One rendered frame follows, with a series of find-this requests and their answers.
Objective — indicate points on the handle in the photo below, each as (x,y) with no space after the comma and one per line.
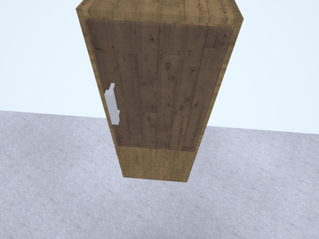
(111,105)

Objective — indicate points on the cupboard door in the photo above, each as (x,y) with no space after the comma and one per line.
(164,75)

